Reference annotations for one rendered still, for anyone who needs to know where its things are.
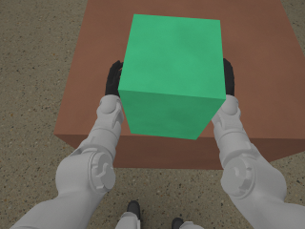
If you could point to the left robot upper arm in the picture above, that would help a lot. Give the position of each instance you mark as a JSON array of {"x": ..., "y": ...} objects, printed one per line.
[{"x": 82, "y": 181}]

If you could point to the left robot foot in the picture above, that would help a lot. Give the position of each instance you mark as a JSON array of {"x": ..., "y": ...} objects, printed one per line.
[{"x": 133, "y": 207}]

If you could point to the robot left hand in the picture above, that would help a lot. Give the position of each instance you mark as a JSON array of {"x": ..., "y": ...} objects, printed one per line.
[{"x": 113, "y": 79}]

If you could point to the robot right forearm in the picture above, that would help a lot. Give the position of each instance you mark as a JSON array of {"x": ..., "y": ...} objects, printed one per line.
[{"x": 230, "y": 136}]

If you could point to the left robot thigh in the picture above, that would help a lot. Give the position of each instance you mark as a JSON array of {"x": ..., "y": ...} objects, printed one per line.
[{"x": 128, "y": 222}]

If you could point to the pedestal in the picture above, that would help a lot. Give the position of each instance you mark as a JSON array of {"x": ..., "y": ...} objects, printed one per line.
[{"x": 269, "y": 80}]

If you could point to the robot right hand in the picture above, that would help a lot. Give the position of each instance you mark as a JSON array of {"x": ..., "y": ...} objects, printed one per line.
[{"x": 229, "y": 77}]

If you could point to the carton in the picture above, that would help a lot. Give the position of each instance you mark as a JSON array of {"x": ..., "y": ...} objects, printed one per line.
[{"x": 172, "y": 81}]

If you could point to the right robot upper arm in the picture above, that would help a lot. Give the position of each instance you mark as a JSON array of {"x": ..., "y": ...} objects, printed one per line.
[{"x": 258, "y": 191}]

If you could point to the robot left forearm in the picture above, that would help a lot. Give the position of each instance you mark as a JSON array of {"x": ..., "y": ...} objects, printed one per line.
[{"x": 106, "y": 130}]

